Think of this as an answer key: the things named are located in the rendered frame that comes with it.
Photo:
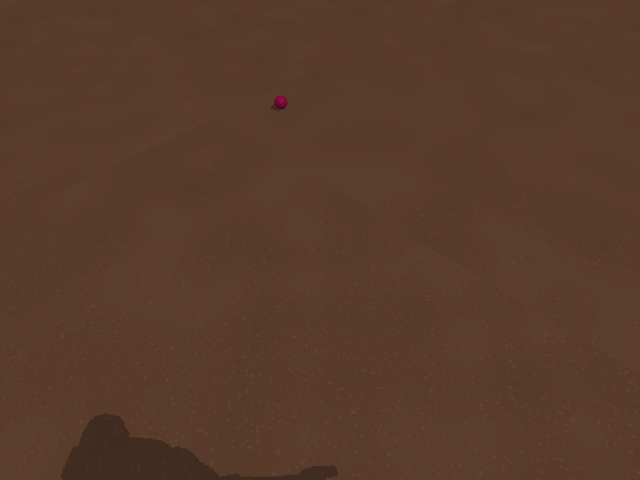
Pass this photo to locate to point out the ball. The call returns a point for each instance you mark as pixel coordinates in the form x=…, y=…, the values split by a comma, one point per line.
x=280, y=102

